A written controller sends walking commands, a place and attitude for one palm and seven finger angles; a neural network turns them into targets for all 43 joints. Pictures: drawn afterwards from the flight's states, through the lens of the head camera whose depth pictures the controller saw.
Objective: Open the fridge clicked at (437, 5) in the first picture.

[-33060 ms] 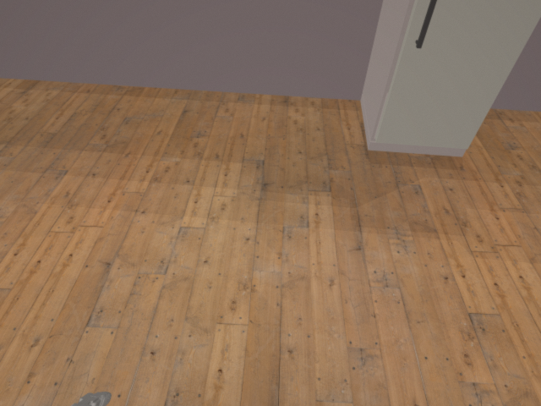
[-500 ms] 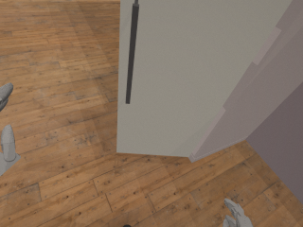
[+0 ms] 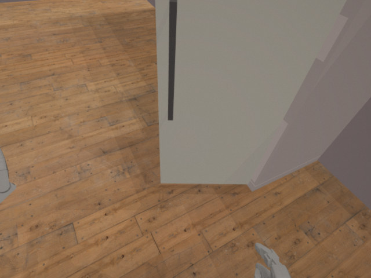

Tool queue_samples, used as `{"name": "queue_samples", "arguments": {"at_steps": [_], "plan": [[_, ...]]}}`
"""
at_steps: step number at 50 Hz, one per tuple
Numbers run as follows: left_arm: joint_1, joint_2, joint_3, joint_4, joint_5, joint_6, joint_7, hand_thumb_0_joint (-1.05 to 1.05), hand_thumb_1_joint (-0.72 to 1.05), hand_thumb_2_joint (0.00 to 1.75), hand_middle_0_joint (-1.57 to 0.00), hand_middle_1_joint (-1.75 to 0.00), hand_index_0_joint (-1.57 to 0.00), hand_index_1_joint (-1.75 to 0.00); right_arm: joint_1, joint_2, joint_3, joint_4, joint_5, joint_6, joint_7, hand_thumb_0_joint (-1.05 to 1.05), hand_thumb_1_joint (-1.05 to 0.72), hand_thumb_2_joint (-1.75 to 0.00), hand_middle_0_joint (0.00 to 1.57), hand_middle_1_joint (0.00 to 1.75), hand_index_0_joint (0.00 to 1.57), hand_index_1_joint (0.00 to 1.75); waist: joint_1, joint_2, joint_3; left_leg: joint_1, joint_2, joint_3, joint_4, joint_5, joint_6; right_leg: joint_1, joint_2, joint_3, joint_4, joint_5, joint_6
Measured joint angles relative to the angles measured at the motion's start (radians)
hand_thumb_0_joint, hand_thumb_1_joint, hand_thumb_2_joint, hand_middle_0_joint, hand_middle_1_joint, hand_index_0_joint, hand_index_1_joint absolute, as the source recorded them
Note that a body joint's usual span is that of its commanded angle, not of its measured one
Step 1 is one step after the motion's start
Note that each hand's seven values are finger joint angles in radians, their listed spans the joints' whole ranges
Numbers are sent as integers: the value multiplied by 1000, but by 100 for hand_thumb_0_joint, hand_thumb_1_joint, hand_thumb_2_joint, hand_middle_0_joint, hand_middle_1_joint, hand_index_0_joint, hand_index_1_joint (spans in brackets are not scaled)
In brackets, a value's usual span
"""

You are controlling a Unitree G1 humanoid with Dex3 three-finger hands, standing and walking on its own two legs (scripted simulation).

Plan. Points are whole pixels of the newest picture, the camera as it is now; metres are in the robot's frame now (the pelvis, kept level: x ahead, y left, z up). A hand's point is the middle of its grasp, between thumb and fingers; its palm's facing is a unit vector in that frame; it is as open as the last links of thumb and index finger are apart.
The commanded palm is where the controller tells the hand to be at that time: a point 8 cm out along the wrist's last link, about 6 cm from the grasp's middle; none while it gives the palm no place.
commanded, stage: let the arm hang, fingers relaxed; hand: left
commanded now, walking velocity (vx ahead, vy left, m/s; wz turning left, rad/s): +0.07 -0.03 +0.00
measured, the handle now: (171, 68) +0.70 +0.07 +0.09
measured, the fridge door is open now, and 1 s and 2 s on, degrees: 65 65 65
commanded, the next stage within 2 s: look to check the result in 1.20 s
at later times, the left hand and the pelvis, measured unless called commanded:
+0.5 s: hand out of the picture +0.05 +0.19 -0.18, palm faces +0.13 -0.97 -0.18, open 6.8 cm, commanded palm none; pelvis +0.02 +0.00 -0.01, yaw +6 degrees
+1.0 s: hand out of the picture +0.02 +0.20 -0.17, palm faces +0.08 -0.98 -0.19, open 7.3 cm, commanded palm none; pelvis +0.01 +0.02 +0.00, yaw +4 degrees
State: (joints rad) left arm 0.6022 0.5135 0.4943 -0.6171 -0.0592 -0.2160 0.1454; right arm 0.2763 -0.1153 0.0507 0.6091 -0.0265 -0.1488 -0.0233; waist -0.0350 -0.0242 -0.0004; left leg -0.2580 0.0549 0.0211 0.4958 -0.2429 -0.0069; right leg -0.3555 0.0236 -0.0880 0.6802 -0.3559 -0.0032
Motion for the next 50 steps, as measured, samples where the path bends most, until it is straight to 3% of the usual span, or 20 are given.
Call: {"name": "queue_samples", "arguments": {"at_steps": [3,5,6,8,12,14,18,20,24,34,50], "plan": [[38,18,14,60,10,1,4,1,89,89,-21,-31,-21,-31,23,-27,-11,1,7,29,-15,1,-90,-90,21,30,21,30,17,30,-35,-37,-4,13,73,-63,2,92,-9,2,-159,-7,-23],[4,-14,-10,132,12,16,6,1,89,89,-21,-31,-21,-31,8,-62,-27,31,12,48,-24,1,-90,-90,21,30,21,30,33,66,-34,-84,-1,-1,189,-136,10,81,-3,-4,-144,78,-42],[-44,-33,-46,208,33,21,-7,1,89,89,-21,-31,-21,-31,1,-83,-43,61,14,47,-10,1,-90,-90,21,30,20,30,31,83,-36,-122,-2,2,267,-177,11,78,-9,-20,-128,73,-42],[-169,-85,-147,421,68,89,-51,0,89,90,-20,-31,-21,-31,-14,-129,-71,115,15,75,18,1,-90,-90,21,30,20,30,34,99,-46,-179,-9,23,368,-246,7,66,-44,-47,-86,37,-36],[-321,-220,-312,856,77,244,-98,0,90,90,-19,-30,-20,-30,-37,-182,-85,144,4,156,30,1,-91,-90,20,30,20,30,13,94,-21,-158,-13,67,283,-151,4,52,-103,-76,20,-36,-18],[-340,-270,-392,1032,79,277,-117,0,91,90,-19,-30,-19,-30,-46,-183,-84,151,-8,171,31,1,-91,-90,20,30,20,30,-2,79,3,-125,-12,64,217,-50,13,42,-111,-83,73,-69,-9],[-318,-362,-492,1318,76,306,-142,1,92,89,-19,-30,-20,-30,-60,-137,-59,211,-23,181,30,1,-91,-90,20,30,20,30,-1,5,36,-101,-3,81,210,-87,15,67,-100,-67,40,-48,-5],[-320,-364,-453,1369,56,275,-121,-4,99,89,-20,-30,-21,-30,-44,-109,-51,239,-21,180,26,1,-91,-90,20,30,20,30,14,-17,41,-95,5,69,170,-64,5,85,-85,-81,-18,-28,-11],[-325,-319,-463,1476,70,250,-129,-6,102,89,-21,-30,-21,-30,-42,-78,-49,298,-18,183,17,0,-91,-90,20,30,20,30,32,-17,49,-72,14,67,97,-23,4,117,-65,-87,-118,29,-17],[-303,-312,-479,1657,74,243,-127,-1,93,89,-20,-30,-20,-30,-36,-76,-67,403,-4,177,1,0,-93,-90,20,30,20,30,31,62,32,4,-7,107,-10,18,24,173,-76,-53,-213,81,5],[-345,-363,-494,1738,71,224,-114,1,92,89,-20,-30,-20,-30,5,-29,-53,517,-2,167,7,0,-91,-90,20,30,20,30,21,31,27,55,-22,128,-72,51,35,204,-86,-34,-249,108,15]]}}
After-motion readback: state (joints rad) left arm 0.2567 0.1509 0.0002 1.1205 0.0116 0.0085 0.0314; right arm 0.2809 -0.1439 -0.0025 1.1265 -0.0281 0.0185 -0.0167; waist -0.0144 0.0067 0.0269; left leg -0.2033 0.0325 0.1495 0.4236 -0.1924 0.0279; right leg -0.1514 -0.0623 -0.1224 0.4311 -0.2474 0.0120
